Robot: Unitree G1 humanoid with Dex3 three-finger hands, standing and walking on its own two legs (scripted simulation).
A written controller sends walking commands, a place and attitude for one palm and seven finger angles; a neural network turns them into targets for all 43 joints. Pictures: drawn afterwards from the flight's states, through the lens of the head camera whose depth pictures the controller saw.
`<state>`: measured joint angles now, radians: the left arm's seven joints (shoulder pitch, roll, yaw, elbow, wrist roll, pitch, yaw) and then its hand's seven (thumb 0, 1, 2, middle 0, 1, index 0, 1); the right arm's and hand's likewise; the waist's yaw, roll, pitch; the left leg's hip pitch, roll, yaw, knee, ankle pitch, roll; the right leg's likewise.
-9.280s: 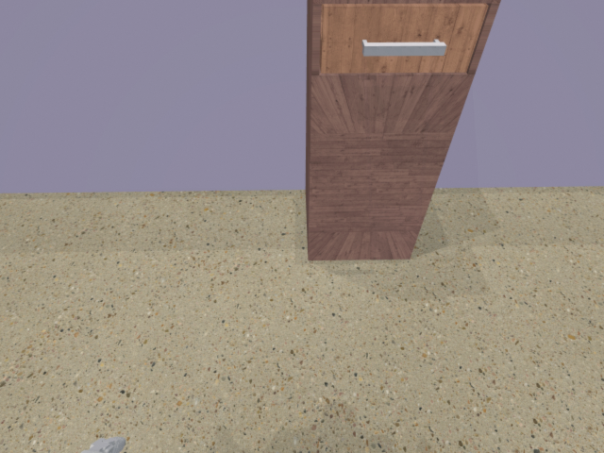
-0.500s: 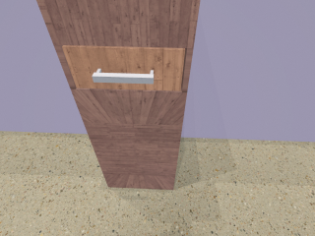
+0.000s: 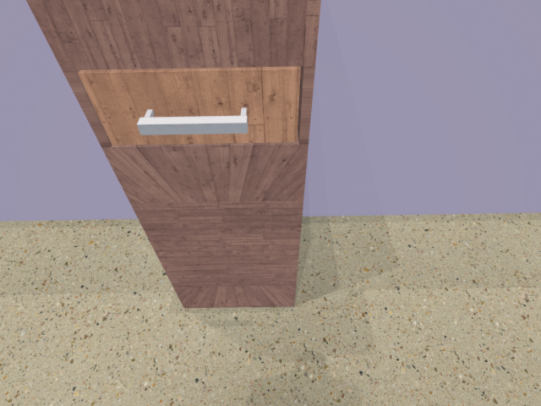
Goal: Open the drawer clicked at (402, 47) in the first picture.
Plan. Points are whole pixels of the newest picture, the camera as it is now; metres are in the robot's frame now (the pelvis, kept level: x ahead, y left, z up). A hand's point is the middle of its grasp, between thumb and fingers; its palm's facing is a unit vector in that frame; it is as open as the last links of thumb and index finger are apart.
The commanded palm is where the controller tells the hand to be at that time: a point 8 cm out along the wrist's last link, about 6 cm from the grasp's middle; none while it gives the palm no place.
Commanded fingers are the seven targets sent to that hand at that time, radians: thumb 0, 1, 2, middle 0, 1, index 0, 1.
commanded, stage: look again from close up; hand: left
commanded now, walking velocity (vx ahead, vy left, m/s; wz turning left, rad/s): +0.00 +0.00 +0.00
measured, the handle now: (195, 119) +0.57 +0.16 +0.13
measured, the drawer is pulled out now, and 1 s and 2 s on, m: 0.00 0.00 0.00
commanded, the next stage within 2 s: raise the hand with hooked fingers in 0.46 s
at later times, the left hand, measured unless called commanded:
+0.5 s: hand out of the picture +0.04 +0.16 -0.16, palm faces +0.02 -0.98 -0.21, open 7.3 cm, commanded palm none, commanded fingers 0.00 0.90 0.90 -0.20 -0.30 -0.20 -0.30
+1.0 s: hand (158, 376) +0.18 +0.17 -0.03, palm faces -0.06 -0.21 -0.98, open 8.7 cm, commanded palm +0.18 +0.21 +0.04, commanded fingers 0.00 0.36 0.67 -0.24 -0.64 -0.24 -0.64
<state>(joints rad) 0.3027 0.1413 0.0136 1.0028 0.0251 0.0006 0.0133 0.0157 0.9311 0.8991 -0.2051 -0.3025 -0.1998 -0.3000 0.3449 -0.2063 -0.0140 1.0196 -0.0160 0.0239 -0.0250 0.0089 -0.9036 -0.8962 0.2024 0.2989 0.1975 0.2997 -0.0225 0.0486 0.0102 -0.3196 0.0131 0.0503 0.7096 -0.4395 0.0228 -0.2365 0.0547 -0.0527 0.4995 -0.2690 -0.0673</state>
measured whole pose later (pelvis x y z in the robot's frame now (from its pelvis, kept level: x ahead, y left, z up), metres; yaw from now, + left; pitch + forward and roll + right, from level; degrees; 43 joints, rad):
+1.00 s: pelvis -0.01 -0.03 -0.02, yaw -2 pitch +7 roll +3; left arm 0.43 0.29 -0.14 -0.01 1.04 0.00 0.37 0.01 0.59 0.76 -0.23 -0.51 -0.23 -0.50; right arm 0.05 -0.28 -0.04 0.54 -0.04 0.07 0.04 0.01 -0.90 -0.90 0.20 0.30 0.20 0.30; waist 0.11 -0.01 -0.09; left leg -0.46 -0.01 0.07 0.67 -0.31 -0.01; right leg -0.51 0.04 0.00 0.76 -0.37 -0.09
